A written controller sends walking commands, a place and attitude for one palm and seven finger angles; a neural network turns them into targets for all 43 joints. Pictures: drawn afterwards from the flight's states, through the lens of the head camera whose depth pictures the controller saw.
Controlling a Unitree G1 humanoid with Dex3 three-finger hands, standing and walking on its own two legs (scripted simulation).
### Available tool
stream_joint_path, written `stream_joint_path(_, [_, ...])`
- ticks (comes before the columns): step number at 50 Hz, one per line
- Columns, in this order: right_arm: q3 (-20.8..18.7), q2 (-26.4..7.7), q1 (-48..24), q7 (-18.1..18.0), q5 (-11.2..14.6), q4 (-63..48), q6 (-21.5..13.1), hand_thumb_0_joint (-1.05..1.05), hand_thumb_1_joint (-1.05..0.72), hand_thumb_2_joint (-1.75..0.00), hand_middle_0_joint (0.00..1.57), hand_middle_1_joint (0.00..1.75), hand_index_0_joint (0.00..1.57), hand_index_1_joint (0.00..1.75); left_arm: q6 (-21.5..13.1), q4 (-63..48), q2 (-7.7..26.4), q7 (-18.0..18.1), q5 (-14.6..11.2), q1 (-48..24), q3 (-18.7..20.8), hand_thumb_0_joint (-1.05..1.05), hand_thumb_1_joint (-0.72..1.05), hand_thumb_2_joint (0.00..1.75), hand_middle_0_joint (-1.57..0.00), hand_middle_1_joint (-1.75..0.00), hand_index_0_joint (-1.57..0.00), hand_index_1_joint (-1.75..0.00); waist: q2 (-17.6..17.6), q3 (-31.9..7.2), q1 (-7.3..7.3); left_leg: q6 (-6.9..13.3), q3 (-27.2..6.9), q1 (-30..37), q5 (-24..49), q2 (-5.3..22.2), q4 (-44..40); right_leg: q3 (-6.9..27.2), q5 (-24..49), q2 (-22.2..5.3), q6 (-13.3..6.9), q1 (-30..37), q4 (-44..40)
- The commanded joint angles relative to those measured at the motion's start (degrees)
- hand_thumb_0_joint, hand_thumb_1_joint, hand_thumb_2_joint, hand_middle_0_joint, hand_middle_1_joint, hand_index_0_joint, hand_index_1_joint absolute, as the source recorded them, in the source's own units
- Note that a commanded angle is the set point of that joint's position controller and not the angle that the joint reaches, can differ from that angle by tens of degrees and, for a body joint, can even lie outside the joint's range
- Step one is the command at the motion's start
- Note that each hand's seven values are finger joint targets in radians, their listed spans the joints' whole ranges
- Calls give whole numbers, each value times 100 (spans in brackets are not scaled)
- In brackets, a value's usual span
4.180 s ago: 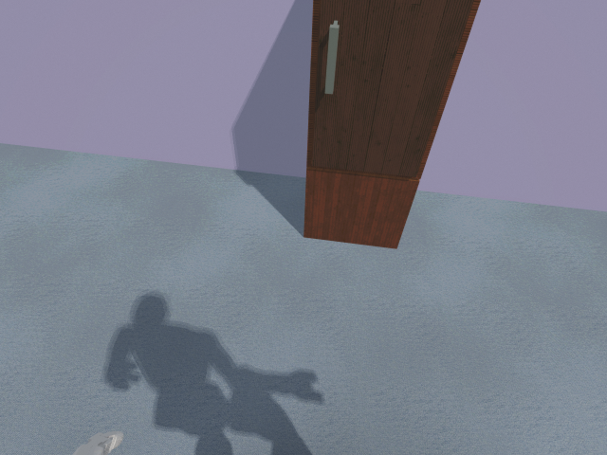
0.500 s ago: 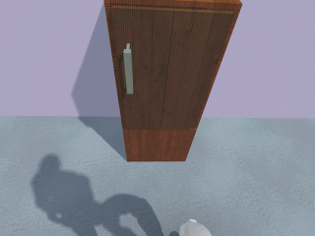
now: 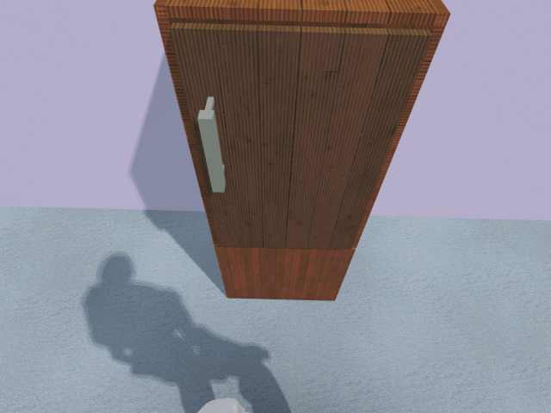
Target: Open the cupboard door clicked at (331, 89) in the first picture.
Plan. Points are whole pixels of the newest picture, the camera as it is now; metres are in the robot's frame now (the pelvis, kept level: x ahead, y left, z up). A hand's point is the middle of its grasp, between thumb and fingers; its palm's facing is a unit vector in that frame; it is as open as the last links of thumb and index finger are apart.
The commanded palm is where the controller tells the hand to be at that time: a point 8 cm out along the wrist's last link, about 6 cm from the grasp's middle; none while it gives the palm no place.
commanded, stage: come to a stop and stand still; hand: left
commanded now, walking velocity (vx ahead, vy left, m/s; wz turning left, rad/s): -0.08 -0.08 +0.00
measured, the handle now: (214, 147) +0.53 +0.16 +0.06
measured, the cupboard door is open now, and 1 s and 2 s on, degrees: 0 0 0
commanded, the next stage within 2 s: look again from close up in 1.58 s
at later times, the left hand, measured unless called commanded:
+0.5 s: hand out of the picture -0.01 +0.19 -0.17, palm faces +0.00 -0.98 -0.21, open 7.4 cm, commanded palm none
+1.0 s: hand out of the picture -0.08 +0.09 -0.17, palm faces +0.06 -0.99 -0.11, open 7.4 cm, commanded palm none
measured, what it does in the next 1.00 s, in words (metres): steps on the spot: left foot, then right foot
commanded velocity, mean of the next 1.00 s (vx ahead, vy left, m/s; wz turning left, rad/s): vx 0.01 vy -0.04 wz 0.00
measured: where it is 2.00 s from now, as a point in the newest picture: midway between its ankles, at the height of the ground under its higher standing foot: outside the picture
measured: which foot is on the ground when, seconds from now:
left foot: up 0.00-0.04, down 0.06-1.00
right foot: down 0.00-0.08, up 0.10-0.52, down 0.54-1.00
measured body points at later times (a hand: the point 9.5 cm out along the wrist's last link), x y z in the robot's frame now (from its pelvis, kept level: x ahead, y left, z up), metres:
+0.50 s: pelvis -0.04 +0.00 +0.01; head -0.02 +0.01 +0.46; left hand -0.01 +0.24 -0.15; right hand -0.01 -0.23 -0.14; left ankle +0.01 +0.11 -0.73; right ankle -0.10 -0.13 -0.71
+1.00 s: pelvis -0.04 -0.04 +0.01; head -0.03 -0.04 +0.46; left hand -0.08 +0.14 -0.16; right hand -0.10 -0.24 -0.15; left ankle +0.01 +0.11 -0.73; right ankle -0.09 -0.13 -0.73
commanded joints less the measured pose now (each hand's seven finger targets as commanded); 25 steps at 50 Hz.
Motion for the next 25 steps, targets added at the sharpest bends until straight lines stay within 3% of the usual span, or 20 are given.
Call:
stream_joint_path(1, [-23,-124,919,10,14,-87,-34,0,-90,-90,20,30,20,30,14,-289,1005,31,-8,251,232,0,90,90,-20,-30,-20,-30,-788,-776,-207,45,25,963,781,49,-1242,1215,2087,-1505,-628,327,-493])
stream_joint_path(2, [-19,-185,1064,20,2,-57,-78,0,-90,-90,20,30,20,30,41,-297,956,20,-49,240,218,0,90,90,-20,-30,-20,-30,-646,-822,-304,90,4,1395,1423,139,-1957,1043,1533,-1298,-358,119,-194])
stream_joint_path(3, [-52,-496,1014,8,-35,-107,-143,0,-90,-90,20,30,20,30,73,-341,716,-8,-86,432,162,0,90,90,-20,-30,-20,-30,363,-870,-227,343,-739,1687,2244,791,-2488,724,481,-755,-3,-272,370])
stream_joint_path(4, [-96,-894,784,-16,-83,-304,-177,0,-90,-90,20,30,20,30,99,-399,463,-24,-130,533,110,0,90,90,-20,-30,-20,-30,1554,-666,-166,887,-1905,1244,3492,1902,-3068,323,-1349,-123,357,-579,1157])
stream_joint_path(5, [-91,-955,436,-49,-111,-409,-160,0,-90,-90,20,30,20,30,124,-384,577,-14,-100,453,129,0,90,90,-20,-30,-20,-30,1250,-564,-149,1330,-1953,709,3399,2125,-3227,815,-2100,-5,353,-386,2105])
stream_joint_path(6, [-47,-799,224,-134,-102,-422,-216,0,-90,-90,20,30,20,30,166,-318,589,-13,-73,482,142,0,90,90,-20,-30,-20,-30,1085,-425,-70,1369,-1763,536,3576,1941,-3266,1162,-1955,-46,359,-406,2615])
stream_joint_path(8, [21,-689,29,-181,-94,-422,-256,0,-90,-90,20,30,20,30,158,-126,634,-52,-47,713,179,0,90,90,-20,-30,-20,-30,699,-547,49,1216,-1190,1055,3911,1561,-2949,1294,-1462,21,414,-694,3079])
stream_joint_path(11, [10,-651,219,-193,-47,-315,-298,0,-90,-90,20,30,20,30,116,19,618,-99,-50,827,144,0,90,90,-20,-30,-20,-30,370,-821,-52,1132,-815,1879,4339,1349,-2793,1193,-1192,-2,543,-872,2950])
stream_joint_path(13, [-13,-723,490,-206,-51,-192,-295,0,-90,-90,20,30,20,30,140,16,604,-104,-63,726,132,0,90,90,-20,-30,-20,-30,556,-899,-194,1133,-937,2249,4371,1438,-2832,1186,-1306,-30,609,-848,2659])
stream_joint_path(15, [-35,-774,615,-204,-53,-85,-266,0,-90,-90,20,30,20,30,180,36,594,-113,-72,685,112,0,90,90,-20,-30,-20,-30,784,-825,-267,1145,-1012,2337,3914,1493,-2950,1118,-1459,-84,620,-731,2307])
stream_joint_path(18, [-91,-864,726,-180,-77,23,-224,0,-90,-90,20,30,20,30,203,51,523,-146,-64,526,73,0,90,90,-20,-30,-20,-30,786,-661,-393,1139,-1181,2198,3038,1526,-3147,988,-1688,-114,579,-430,1658])
stream_joint_path(20, [-116,-918,677,-145,-94,63,-201,0,-90,-90,20,30,20,30,194,90,454,-151,-68,564,35,0,90,90,-20,-30,-20,-30,908,-559,-389,1100,-1237,1898,2227,1492,-3283,894,-1737,-109,516,-131,1206])
stream_joint_path(23, [-114,-899,540,-86,-80,127,-195,0,-90,-90,20,30,20,30,136,265,393,-131,-95,914,2,0,90,90,-20,-30,-20,-30,881,-513,-199,931,-1133,1474,1557,1254,-3305,716,-1217,-26,422,499,118])
stream_joint_path(25, [-107,-789,474,-60,-28,166,-180,0,-90,-90,20,30,20,30,69,456,433,-104,-83,1307,-3,0,90,90,-20,-30,-20,-30,595,-547,-35,578,-755,1028,1003,891,-3084,604,-236,-52,383,1273,-1040])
